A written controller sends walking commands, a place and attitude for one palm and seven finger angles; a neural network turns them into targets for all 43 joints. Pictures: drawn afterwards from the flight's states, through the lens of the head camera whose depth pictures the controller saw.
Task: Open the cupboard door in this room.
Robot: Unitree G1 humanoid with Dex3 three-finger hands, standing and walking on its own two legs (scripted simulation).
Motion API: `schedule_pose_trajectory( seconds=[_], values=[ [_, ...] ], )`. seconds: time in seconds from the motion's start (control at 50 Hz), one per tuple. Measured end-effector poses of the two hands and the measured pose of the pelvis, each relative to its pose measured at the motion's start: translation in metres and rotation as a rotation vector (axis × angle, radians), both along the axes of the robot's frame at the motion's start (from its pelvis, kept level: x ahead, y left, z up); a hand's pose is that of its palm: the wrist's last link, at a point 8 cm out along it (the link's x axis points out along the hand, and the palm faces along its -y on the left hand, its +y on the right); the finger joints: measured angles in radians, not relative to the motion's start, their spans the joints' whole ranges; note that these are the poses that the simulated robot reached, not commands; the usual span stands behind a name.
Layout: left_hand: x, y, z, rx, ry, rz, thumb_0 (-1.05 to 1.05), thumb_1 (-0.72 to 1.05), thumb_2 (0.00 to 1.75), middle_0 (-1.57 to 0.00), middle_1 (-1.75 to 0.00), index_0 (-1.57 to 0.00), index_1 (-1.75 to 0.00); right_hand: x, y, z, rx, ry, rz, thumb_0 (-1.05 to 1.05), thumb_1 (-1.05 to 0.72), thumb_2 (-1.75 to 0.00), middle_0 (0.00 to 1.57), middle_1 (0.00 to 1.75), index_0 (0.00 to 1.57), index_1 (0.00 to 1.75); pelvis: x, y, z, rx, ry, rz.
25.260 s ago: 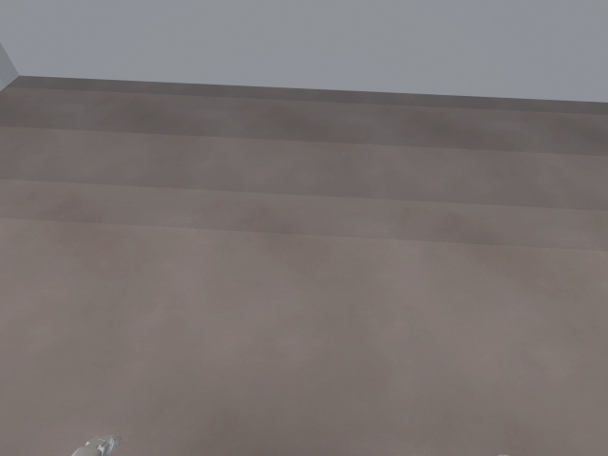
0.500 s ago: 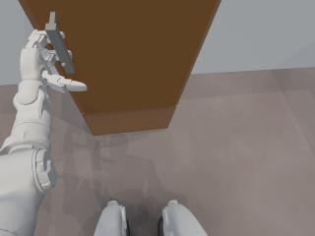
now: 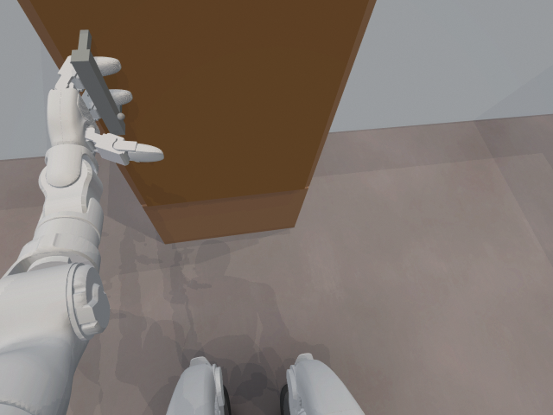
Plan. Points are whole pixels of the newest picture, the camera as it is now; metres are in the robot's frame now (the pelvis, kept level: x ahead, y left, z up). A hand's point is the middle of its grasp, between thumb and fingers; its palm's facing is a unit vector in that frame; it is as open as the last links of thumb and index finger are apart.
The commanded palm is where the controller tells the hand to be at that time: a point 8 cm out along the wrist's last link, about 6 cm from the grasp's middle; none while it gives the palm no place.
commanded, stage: slide the fingers in behind the handle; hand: left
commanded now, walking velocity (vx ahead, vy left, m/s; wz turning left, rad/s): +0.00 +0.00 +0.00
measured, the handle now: (102, 87) +0.57 +0.20 +0.07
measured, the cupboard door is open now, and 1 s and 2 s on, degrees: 0 0 41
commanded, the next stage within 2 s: close the thumb around the handle in 0.08 s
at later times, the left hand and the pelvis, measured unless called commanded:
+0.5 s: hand (123, 116) +0.52 +0.17 +0.07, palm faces +0.08 -1.00 -0.02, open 11.1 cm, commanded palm +0.50 +0.21 +0.07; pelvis +0.00 +0.00 +0.00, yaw +0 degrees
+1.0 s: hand (123, 117) +0.52 +0.17 +0.07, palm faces +0.09 -1.00 -0.02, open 5.5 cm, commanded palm +0.49 +0.21 +0.07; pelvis +0.01 +0.00 +0.00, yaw +1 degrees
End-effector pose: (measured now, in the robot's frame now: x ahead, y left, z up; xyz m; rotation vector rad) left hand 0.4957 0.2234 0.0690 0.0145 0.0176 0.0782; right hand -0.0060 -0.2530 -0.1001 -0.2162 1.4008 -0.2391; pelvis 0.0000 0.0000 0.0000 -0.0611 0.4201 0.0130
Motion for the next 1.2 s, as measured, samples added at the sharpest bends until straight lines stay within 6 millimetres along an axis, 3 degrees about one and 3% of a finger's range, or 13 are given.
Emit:
schedule_pose_trajectory(
  seconds=[0.24, 0.34, 0.84, 1.1, 1.2],
  values=[
    [-0.004, -0.001, -0.002, -0.003, -0.002, -0.006, -0.01, -0.49, 0.31, -0.30, -1.20, -0.30, -1.20, 0.000, -0.006, 0.001, -0.018, 0.007, 0.007, 0.00, -0.90, -0.90, 0.20, 0.30, 0.21, 0.30, -0.001, -0.001, -0.001, -0.002, 0.000, 0.008],
    [-0.001, -0.003, -0.001, -0.002, -0.001, 0.001, -0.01, -0.39, 0.35, -0.31, -1.22, -0.30, -1.21, 0.002, -0.007, 0.000, -0.020, 0.005, 0.011, 0.00, -0.90, -0.90, 0.20, 0.30, 0.20, 0.30, -0.002, -0.001, -0.001, -0.002, 0.001, 0.009],
    [0.001, -0.003, -0.001, 0.005, 0.005, 0.012, 0.01, 0.77, 0.85, -0.38, -1.34, -0.36, -1.34, 0.004, -0.005, -0.001, 0.000, 0.022, 0.008, 0.00, -0.90, -0.90, 0.20, 0.30, 0.20, 0.30, 0.004, -0.003, 0.001, 0.002, 0.005, 0.009],
    [-0.002, -0.003, -0.001, 0.011, 0.002, 0.003, 0.01, 0.78, 0.82, -0.38, -1.35, -0.35, -1.35, 0.014, -0.007, 0.000, 0.000, 0.001, 0.004, 0.00, -0.90, -0.90, 0.20, 0.30, 0.20, 0.30, 0.008, -0.003, 0.003, 0.006, -0.001, 0.003],
    [-0.013, -0.005, -0.002, 0.005, -0.005, -0.006, 0.01, 0.78, 0.81, -0.39, -1.35, -0.36, -1.35, 0.021, -0.005, 0.002, 0.015, -0.021, -0.008, 0.00, -0.90, -0.90, 0.20, 0.30, 0.20, 0.30, 0.012, -0.003, 0.007, 0.013, -0.013, -0.007]
  ],
)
